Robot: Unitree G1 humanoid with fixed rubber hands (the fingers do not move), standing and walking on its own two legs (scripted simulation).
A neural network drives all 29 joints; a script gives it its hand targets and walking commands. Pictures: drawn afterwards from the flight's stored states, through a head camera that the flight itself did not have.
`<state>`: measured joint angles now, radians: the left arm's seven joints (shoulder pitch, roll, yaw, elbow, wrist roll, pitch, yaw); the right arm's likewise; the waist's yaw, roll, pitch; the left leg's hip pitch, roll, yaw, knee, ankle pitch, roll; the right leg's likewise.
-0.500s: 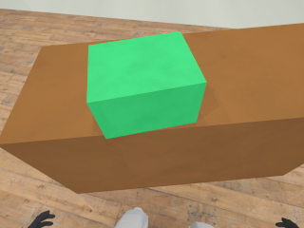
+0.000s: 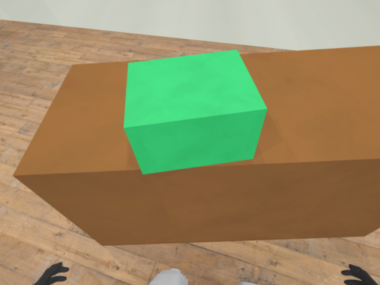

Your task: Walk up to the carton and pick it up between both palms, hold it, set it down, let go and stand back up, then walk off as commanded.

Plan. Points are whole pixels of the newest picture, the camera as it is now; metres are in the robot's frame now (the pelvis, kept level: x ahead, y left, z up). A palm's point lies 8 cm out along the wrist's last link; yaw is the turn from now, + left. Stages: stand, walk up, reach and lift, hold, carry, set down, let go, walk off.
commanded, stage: walk up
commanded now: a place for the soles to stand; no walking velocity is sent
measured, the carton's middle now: (190, 110) +0.52 +0.03 +0.04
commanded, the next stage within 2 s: none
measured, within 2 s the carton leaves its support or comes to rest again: neither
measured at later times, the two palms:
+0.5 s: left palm out of the picture +0.10 +0.35 -0.06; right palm (366, 284) +0.14 -0.31 -0.07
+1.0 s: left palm (45, 280) +0.14 +0.34 -0.06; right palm out of the picture +0.13 -0.33 -0.06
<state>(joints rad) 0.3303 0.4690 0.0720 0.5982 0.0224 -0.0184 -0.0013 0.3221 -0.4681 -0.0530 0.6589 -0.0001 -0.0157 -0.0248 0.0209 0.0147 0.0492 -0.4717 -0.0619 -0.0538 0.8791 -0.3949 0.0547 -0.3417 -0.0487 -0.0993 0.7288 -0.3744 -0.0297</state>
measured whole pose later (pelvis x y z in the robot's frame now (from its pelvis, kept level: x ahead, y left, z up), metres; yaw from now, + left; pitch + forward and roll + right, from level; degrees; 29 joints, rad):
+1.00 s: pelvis +0.02 +0.00 +0.00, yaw +4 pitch +0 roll -1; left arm 0.25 0.49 0.07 0.60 0.02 -0.02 -0.02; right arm 0.35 -0.47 -0.05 0.66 0.00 -0.08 -0.02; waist -0.01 -0.01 0.05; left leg -0.39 0.00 -0.10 0.75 -0.36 0.01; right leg -0.36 -0.03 -0.09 0.87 -0.58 -0.02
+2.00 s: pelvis +0.04 -0.04 +0.01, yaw +4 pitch +0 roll +0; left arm 0.37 0.47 0.07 0.60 0.03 -0.03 0.00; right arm 0.26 -0.46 -0.05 0.66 0.00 -0.01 0.00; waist 0.02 0.02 0.04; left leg -0.42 -0.03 -0.03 0.73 -0.36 0.06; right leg -0.28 0.00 -0.11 0.63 -0.33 -0.05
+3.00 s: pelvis +0.05 -0.05 +0.02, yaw +3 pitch +0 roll +1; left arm 0.11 0.35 0.12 0.49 0.02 0.20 0.04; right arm 0.14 -0.44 -0.09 0.89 0.02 -0.34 0.08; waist -0.01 -0.06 0.00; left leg -0.30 0.00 -0.02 0.49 -0.20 0.00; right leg -0.24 0.00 -0.10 0.53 -0.30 -0.04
